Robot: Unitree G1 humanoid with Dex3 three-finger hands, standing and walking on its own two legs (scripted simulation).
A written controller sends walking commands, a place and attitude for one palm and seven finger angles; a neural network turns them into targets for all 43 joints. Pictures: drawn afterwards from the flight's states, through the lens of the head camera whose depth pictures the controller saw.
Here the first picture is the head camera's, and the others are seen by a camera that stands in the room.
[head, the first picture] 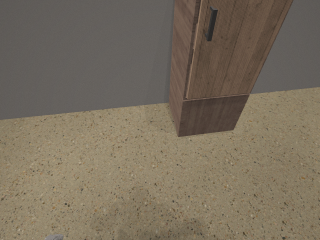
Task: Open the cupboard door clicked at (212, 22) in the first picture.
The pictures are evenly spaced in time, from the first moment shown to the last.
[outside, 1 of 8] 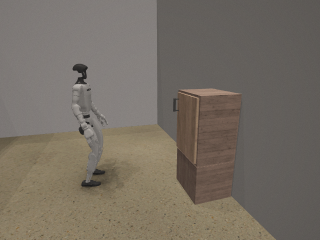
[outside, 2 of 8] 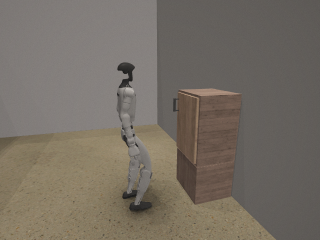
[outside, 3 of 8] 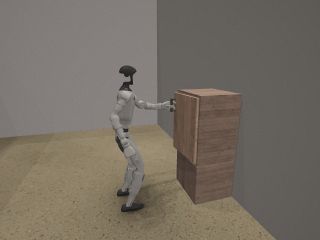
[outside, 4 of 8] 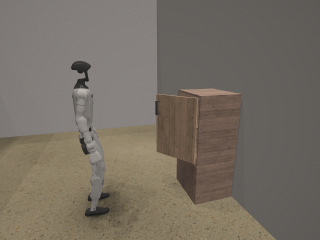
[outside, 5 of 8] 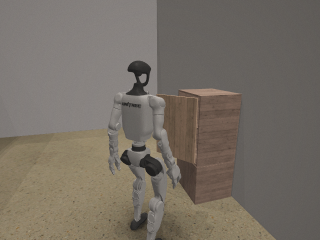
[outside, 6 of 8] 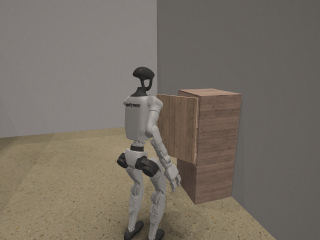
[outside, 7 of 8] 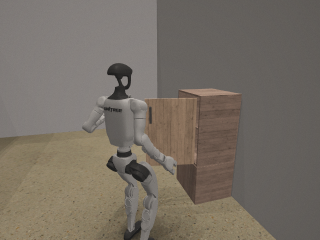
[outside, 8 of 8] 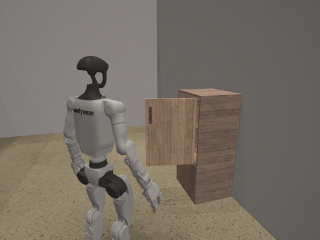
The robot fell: no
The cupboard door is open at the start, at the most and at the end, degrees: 0 79 78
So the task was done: yes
